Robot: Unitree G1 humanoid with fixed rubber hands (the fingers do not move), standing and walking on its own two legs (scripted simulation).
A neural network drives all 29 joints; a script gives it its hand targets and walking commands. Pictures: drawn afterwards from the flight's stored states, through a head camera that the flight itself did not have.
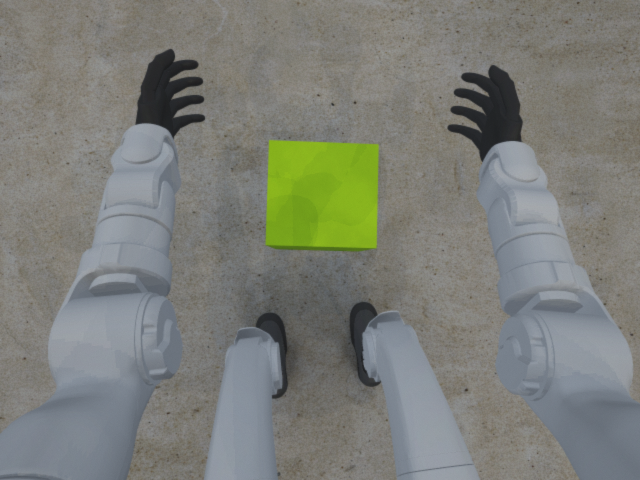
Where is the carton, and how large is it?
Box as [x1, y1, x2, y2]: [266, 140, 378, 250]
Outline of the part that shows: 269,140 266,245 274,248 323,250 363,250 376,247 378,144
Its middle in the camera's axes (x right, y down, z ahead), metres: +0.00 -0.09 +0.85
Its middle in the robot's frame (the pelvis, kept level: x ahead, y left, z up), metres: +0.47 -0.03 -0.51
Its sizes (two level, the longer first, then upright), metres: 0.210 0.200 0.250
